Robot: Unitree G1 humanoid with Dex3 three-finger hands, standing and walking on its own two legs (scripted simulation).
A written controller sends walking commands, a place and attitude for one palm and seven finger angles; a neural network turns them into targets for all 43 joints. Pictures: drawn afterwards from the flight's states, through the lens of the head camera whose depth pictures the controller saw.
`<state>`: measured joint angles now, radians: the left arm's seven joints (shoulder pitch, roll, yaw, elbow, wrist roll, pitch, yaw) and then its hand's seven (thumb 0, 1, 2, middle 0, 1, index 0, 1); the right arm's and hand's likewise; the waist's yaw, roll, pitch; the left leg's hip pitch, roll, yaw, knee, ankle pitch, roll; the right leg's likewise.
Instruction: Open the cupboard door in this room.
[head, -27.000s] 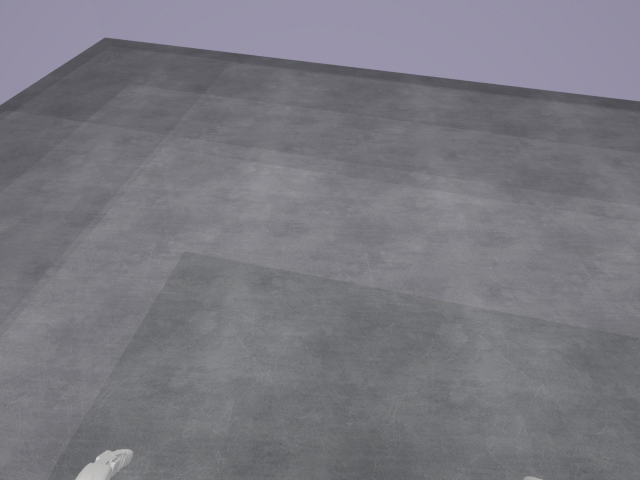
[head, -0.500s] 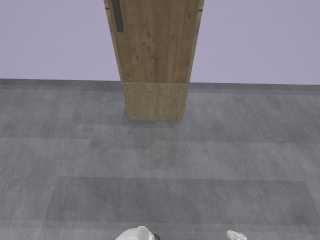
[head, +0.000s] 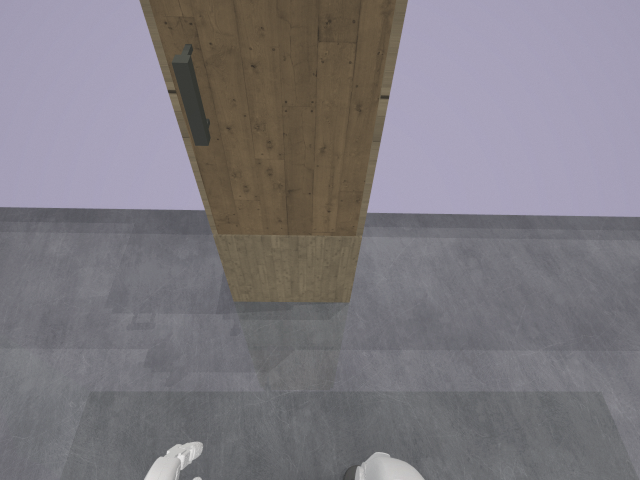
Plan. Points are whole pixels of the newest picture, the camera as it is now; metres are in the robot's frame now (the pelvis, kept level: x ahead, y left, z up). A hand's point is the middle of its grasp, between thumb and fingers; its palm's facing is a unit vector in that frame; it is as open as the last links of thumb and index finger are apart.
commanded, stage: take the last steps up to it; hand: left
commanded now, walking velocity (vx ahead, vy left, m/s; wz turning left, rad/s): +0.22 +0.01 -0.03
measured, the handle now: (195, 96) +0.69 +0.23 +0.08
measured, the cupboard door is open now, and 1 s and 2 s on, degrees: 0 0 0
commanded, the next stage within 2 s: come to a stop and stand still in 0.16 s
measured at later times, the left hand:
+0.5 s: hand out of the picture +0.11 +0.16 -0.17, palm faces +0.09 -0.98 -0.15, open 7.3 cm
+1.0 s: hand out of the picture +0.13 +0.15 -0.15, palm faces +0.02 -0.97 -0.26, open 7.4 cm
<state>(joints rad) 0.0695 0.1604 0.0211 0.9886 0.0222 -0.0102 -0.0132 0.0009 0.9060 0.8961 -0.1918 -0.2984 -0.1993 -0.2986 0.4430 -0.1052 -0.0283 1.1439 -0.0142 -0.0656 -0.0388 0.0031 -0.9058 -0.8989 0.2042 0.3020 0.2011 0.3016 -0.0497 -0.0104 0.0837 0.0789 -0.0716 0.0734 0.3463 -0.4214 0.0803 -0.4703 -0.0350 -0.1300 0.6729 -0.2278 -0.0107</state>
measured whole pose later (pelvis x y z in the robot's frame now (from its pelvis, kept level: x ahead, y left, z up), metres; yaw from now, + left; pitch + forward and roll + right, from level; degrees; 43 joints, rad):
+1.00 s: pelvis +0.09 -0.04 +0.01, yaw -2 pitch -1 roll +2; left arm 0.27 0.17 0.02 1.02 0.03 0.02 0.02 0.00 0.91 0.90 -0.19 -0.30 -0.20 -0.30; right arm 0.22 -0.22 -0.08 1.06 -0.02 0.07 0.00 0.01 -0.91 -0.90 0.20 0.30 0.20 0.30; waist 0.02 0.03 0.01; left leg -0.43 0.03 0.01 0.79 -0.35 -0.04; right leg -0.20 -0.06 -0.02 0.51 -0.30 0.01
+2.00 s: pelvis +0.10 +0.03 +0.01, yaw -2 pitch -1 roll +0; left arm 0.26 0.16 -0.01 1.06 0.01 0.02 0.04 0.00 0.91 0.90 -0.20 -0.30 -0.20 -0.30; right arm 0.30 -0.16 0.02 1.09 -0.01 -0.01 -0.03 0.01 -0.91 -0.90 0.20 0.30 0.20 0.30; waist 0.00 0.01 0.04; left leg -0.14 -0.04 0.10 0.46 -0.32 0.06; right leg -0.19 -0.08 -0.02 0.51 -0.30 0.05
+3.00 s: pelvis +0.04 -0.04 -0.06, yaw +3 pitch +9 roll -1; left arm 0.42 0.23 0.26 0.10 -0.29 -0.49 -0.32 0.01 0.44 0.70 -0.23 -0.59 -0.24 -0.59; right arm 0.19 -0.28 -0.05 0.50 0.02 -0.26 -0.05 0.01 -0.90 -0.90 0.20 0.30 0.20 0.30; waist 0.05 -0.01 -0.09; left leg -0.73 0.05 -0.04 1.06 -0.49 -0.03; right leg -0.72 -0.02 -0.14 1.03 -0.47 -0.05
